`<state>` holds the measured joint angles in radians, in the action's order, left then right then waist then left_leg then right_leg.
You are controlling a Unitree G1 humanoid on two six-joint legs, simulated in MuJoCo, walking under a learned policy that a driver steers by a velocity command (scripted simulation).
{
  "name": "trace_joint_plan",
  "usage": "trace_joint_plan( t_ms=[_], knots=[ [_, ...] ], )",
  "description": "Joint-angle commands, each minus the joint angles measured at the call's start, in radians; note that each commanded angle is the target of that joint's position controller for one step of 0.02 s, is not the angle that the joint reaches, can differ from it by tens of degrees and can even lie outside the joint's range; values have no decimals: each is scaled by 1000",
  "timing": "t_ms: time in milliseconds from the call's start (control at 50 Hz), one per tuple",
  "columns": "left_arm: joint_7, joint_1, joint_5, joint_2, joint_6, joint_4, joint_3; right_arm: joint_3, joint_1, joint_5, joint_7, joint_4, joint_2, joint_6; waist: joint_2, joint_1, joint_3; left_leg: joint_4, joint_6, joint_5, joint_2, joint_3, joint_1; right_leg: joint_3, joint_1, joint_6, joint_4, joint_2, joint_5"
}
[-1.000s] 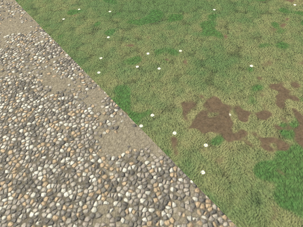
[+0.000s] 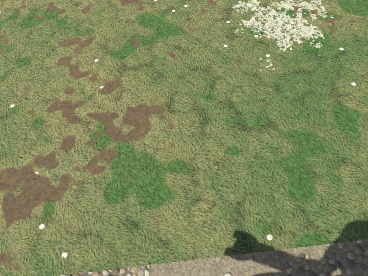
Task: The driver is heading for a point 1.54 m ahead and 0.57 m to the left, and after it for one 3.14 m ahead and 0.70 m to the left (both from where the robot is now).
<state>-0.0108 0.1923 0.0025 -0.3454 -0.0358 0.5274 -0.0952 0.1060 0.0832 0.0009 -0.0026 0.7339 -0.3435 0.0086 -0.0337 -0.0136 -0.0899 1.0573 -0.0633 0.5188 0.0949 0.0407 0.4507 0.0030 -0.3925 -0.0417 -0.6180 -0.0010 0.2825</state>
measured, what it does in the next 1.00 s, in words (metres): walks ahead, turning left: left foot, then right foot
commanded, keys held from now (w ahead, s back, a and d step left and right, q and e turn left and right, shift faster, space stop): q+shift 0.96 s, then shift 0.04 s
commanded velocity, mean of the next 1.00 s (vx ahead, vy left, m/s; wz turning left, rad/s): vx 0.00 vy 0.00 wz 0.56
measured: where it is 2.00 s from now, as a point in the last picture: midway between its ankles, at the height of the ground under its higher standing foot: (164, 231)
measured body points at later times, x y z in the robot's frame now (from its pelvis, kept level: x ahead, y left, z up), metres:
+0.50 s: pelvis +0.05 +0.03 -0.01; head +0.10 +0.06 +0.44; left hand +0.18 +0.33 -0.11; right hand +0.24 -0.24 -0.09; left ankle +0.03 +0.11 -0.73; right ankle +0.03 -0.10 -0.71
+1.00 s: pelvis +0.13 +0.03 +0.00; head +0.16 +0.06 +0.45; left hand +0.09 +0.38 -0.08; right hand +0.47 -0.08 -0.06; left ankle +0.02 +0.11 -0.71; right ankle +0.24 -0.04 -0.73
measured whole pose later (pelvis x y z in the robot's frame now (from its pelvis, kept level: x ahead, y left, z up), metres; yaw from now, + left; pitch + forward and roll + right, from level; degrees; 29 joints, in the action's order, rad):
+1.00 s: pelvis +0.13 +0.03 +0.00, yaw +40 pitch +3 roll -2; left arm 0.00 0.10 -0.01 -0.32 0.04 0.69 -0.10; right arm 0.09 0.13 -0.02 0.03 0.55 -0.37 0.06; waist -0.04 -0.01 -0.03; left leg 0.77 0.01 0.52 -0.16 -0.34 0.32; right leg 0.09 -0.34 0.00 -0.49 -0.08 0.18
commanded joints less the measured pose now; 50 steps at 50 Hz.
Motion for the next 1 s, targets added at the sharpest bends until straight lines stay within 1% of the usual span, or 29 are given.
trace_joint_plan(
  t_ms=[20, 60, 100, 120, 140, 160, 200, 240, 280, 320, 380, 440, 460, 480, 500, 520, 540, 560, 580, 620, 660, 700, 780, 860, 920, 940, 960, 980, 1000],
  knots=[
    [18, 11, 15, -142, 37, -54, -39, 15, -39, 2, 20, -85, -103, -19, 139, 21, 222, 134, 22, -89, -2, -101, 292, 334, 359, -194, 240, 267, -446],
    [34, -52, -6, -99, 35, -61, -9, 13, 28, 2, 14, -43, -97, -5, 165, -10, 246, 148, 2, -182, -20, -64, 154, 236, 260, -181, 243, 228, -551],
    [38, -61, -23, -52, 46, -36, 15, -3, 71, -6, 9, -17, -57, 3, 150, -16, 254, 68, -13, -239, -14, -54, 75, 159, 237, -171, 258, 206, -545],
    [38, -64, -29, -19, 51, -16, 29, -15, 76, -9, 6, -9, -31, 7, 148, -15, 242, -25, -17, -261, -1, -58, 38, 124, 228, -158, 266, 193, -505],
    [37, -67, -34, -7, 54, -1, 35, -25, 68, -10, 2, -9, -14, 10, 158, -6, 221, -108, -18, -273, 4, -57, -1, 96, 214, -149, 274, 183, -455],
    [36, -70, -41, -18, 55, 11, 32, -30, 50, -12, 0, -16, -13, 13, 173, 9, 195, -167, -18, -276, 4, -54, -32, 86, 195, -150, 288, 187, -398],
    [33, -69, -50, -71, 53, 31, 17, -22, 18, -18, -2, -43, -57, 19, 187, 37, 134, -213, -12, -237, -10, -41, -33, 104, 176, -172, 312, 221, -293],
    [34, -54, -39, -115, 41, 48, 1, -11, 5, -26, -2, -69, -98, 22, 180, 57, 82, -192, -4, -156, -15, -32, 45, 147, 204, -199, 314, 272, -244],
    [36, -52, -27, -104, 34, 60, -1, -11, 12, -27, -6, -87, -86, 25, 154, 61, 67, -177, 2, -102, -1, -36, 105, 169, 255, -213, 294, 313, -294],
    [40, -64, -21, -92, 31, 63, -3, -14, 32, -26, -13, -98, -63, 26, 138, 54, 89, -176, 5, -72, 4, -24, 115, 155, 303, -216, 259, 334, -420],
    [43, -89, -13, -93, 24, 59, -13, -15, 61, -33, -26, -113, -44, 27, 136, 40, 135, -240, 21, -73, -17, 22, 61, 98, 342, -194, 201, 335, -568],
    [44, -113, 14, -97, 18, 63, -23, -8, 123, -37, -39, -119, -38, 30, 141, -5, 171, -458, 65, -221, -71, 77, -78, 2, 329, -122, 85, 305, -591],
    [42, -86, 20, -84, 22, 78, -24, 6, 177, -31, -29, -112, -65, 30, 101, -31, 193, -573, 101, -380, -91, 44, -202, -63, 265, -57, -30, 257, -534],
    [40, -81, -5, -52, 33, 60, -20, 45, 235, -27, -7, -121, -190, 26, -104, -35, 222, -640, 192, -766, 61, -236, -409, -149, 31, 46, -302, 146, -255],
    [36, -173, -48, 3, 46, -10, 3, 61, 251, 4, -6, -143, -299, 11, -335, -35, 262, -644, 414, -1128, 278, -628, -556, -68, -296, 121, -554, -55, 402],
    [31, -206, -36, -38, 55, 4, -5, 43, 261, 16, -13, -153, -228, -5, -160, -88, 329, -665, 458, -1049, 294, -590, -582, 87, -341, 115, -665, -31, 437],
    [28, -205, -12, -56, 58, 10, -9, 34, 217, 6, -9, -151, -199, -15, -90, -53, 265, -663, 408, -968, 234, -498, -546, 102, -361, 100, -668, -13, 350],
    [34, -192, -11, -58, 59, 24, -12, 32, 166, -17, 1, -154, -181, -13, -21, -21, 219, -664, 352, -886, 174, -439, -512, 98, -380, 97, -614, 1, 262],
    [41, -190, -18, -69, 56, 29, -16, 24, 124, -36, 12, -167, -161, -4, -18, -5, 191, -669, 321, -862, 148, -409, -481, 102, -373, 102, -557, 14, 194],
    [38, -164, -15, -52, 54, 44, -13, 20, 99, -32, 31, -184, -161, 14, -47, 17, 197, -673, 304, -891, 98, -380, -422, 95, -293, 122, -518, -15, 108],
    [37, -148, -10, -39, 58, 60, -8, 24, 110, -27, 39, -189, -171, 21, -45, 16, 208, -667, 295, -883, 74, -379, -425, 96, -271, 138, -425, -39, 63],
    [38, -164, -7, -32, 60, 62, -4, 28, 117, -32, 45, -191, -180, 27, -60, 8, 202, -655, 283, -841, 58, -405, -418, 105, -256, 149, -322, -58, 36],
    [32, -188, -3, -41, 67, 68, -6, 32, 90, -31, 48, -211, -189, 39, -111, 1, 189, -628, 256, -740, 31, -480, -351, 124, -176, 151, -174, -85, -1],
    [20, -194, 2, -63, 85, 69, -16, 33, 65, -30, 42, -232, -185, 44, -156, -6, 188, -585, 240, -750, 19, -582, -349, 147, -106, 133, -43, -97, 11],
    [10, -130, 7, -91, 101, 91, -35, 29, 14, -38, 41, -255, -177, 47, -178, 28, 191, -541, 202, -677, -27, -629, -317, 133, 53, 104, 175, -86, -79],
    [11, -94, 4, -104, 104, 105, -43, 22, 1, -40, 42, -264, -159, 46, -158, 43, 200, -500, 171, -571, -62, -611, -260, 136, 175, 85, 274, -42, -207],
    [17, -80, -8, -156, 99, 97, -53, 4, 73, -23, 38, -260, -97, 45, 7, 8, 264, -334, 124, -227, -140, -514, -159, 298, 340, 6, 284, 152, -300],
    [16, -96, -36, -193, 87, 101, -52, -4, 152, -17, 34, -273, -73, 41, 295, -64, 223, -152, 67, 211, -286, -331, 71, 563, 404, -163, 285, 341, -543],
    [15, -82, -34, -142, 90, 94, -45, 20, 177, -7, 32, -252, -169, 34, 271, -46, 212, 59, 16, 185, -199, -285, 127, 647, 364, -245, 282, 415, -525]
  ],
)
